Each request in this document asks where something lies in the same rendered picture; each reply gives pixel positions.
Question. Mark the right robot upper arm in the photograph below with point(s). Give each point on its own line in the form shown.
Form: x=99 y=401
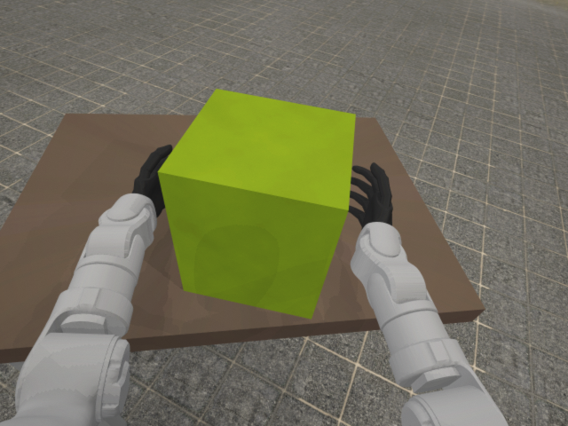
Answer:
x=461 y=406

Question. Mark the right robot hand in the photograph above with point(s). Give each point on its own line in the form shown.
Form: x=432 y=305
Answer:
x=377 y=205

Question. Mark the left robot hand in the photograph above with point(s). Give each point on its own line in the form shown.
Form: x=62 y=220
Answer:
x=148 y=183

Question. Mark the left robot upper arm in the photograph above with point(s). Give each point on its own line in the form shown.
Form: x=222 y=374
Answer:
x=74 y=380

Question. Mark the carton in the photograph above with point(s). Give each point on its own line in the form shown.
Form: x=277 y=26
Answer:
x=256 y=193

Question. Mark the table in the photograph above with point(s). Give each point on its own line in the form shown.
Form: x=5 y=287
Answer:
x=93 y=159

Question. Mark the right robot forearm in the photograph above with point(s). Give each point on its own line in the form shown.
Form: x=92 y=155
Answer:
x=422 y=354

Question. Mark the left robot forearm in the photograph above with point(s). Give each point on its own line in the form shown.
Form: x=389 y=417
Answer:
x=98 y=299

